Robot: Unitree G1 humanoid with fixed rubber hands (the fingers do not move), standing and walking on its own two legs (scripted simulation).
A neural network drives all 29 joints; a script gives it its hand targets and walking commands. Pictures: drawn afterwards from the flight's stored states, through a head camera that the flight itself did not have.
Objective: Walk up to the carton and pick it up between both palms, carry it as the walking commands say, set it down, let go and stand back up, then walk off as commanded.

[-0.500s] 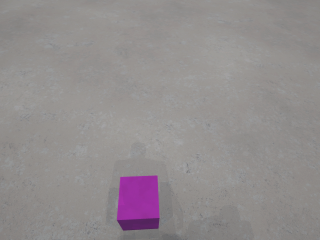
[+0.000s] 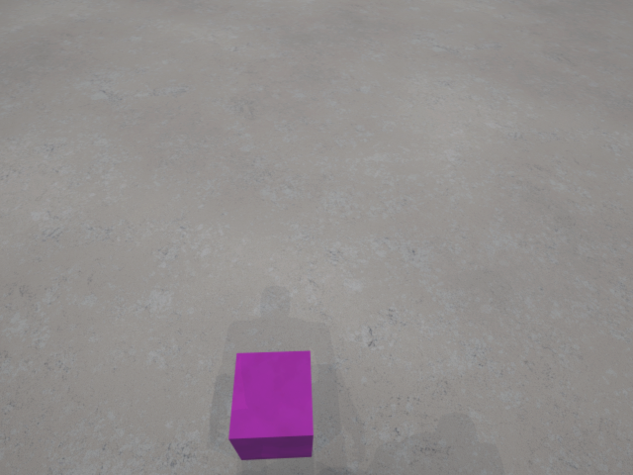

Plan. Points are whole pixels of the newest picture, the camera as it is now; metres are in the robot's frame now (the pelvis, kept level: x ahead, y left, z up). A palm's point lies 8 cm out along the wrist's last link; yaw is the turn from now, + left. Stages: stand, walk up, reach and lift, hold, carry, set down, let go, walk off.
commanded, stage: walk up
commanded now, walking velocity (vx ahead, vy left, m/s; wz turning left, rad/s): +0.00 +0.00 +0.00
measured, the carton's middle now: (275, 406) +0.38 +0.10 -0.65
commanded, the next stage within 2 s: stand in 0.20 s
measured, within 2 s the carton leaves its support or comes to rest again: neither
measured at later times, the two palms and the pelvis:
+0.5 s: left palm out of the picture +0.05 +0.23 -0.15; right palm out of the picture +0.04 -0.23 -0.16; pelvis -0.02 -0.01 -0.02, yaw +3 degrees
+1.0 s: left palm out of the picture +0.10 +0.24 -0.19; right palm out of the picture +0.10 -0.18 -0.19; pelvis -0.11 +0.01 -0.08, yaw +5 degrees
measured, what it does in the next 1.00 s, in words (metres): lowers itself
